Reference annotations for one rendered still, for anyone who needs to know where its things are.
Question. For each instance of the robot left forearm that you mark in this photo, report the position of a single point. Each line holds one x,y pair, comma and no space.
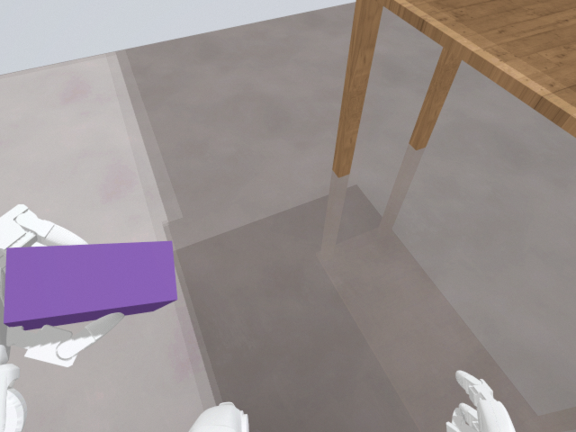
13,408

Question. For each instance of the left robot thigh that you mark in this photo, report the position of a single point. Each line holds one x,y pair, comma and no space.
223,418

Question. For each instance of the table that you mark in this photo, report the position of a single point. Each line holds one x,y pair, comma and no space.
528,47

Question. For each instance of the robot left hand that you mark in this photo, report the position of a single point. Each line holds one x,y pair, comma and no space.
21,228

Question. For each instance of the sponge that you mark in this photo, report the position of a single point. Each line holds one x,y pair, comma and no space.
59,285

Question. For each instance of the robot right hand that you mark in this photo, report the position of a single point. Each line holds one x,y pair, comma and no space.
490,416

